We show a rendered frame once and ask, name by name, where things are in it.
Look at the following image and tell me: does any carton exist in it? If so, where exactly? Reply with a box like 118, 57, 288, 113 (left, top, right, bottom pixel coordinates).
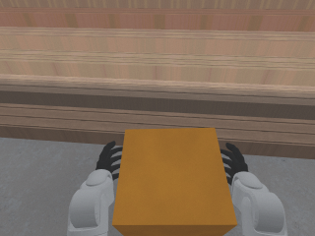
111, 127, 238, 236

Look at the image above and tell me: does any robot right forearm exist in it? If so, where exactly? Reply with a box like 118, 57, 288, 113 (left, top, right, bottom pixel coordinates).
231, 171, 288, 236

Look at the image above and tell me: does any left robot hand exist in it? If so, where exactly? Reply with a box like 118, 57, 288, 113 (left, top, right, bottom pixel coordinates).
95, 141, 123, 181

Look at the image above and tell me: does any right robot hand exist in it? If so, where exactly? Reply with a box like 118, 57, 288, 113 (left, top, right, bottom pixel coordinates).
220, 143, 249, 185

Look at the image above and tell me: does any robot left forearm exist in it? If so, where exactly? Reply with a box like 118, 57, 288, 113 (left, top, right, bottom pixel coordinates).
67, 169, 114, 236

